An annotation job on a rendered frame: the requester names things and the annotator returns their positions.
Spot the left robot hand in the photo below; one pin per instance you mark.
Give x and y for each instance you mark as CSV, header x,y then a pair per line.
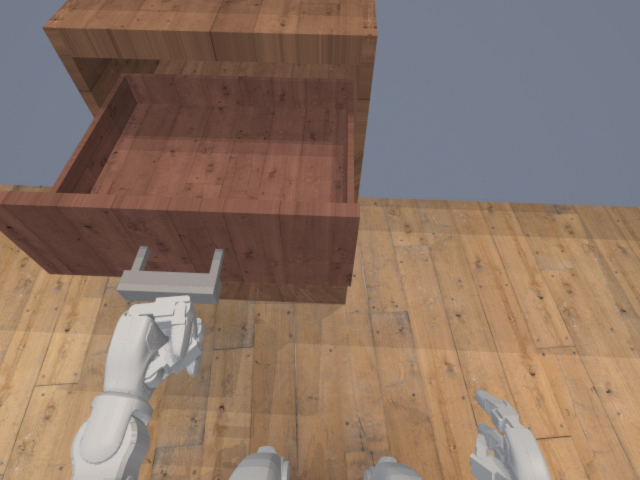
x,y
167,327

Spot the cabinet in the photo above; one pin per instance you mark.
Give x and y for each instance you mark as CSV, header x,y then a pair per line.
x,y
98,40

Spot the left robot thigh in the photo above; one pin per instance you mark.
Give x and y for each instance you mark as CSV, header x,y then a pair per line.
x,y
262,466

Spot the drawer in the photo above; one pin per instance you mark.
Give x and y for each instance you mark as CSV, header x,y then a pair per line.
x,y
261,167

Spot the left robot forearm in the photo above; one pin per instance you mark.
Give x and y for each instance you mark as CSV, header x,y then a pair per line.
x,y
113,442

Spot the handle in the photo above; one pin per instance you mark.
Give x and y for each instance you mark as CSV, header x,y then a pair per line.
x,y
139,285

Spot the left robot shin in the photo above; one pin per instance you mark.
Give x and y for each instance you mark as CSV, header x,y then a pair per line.
x,y
268,449

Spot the right robot hand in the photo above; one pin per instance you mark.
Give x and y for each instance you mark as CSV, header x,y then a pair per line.
x,y
517,455

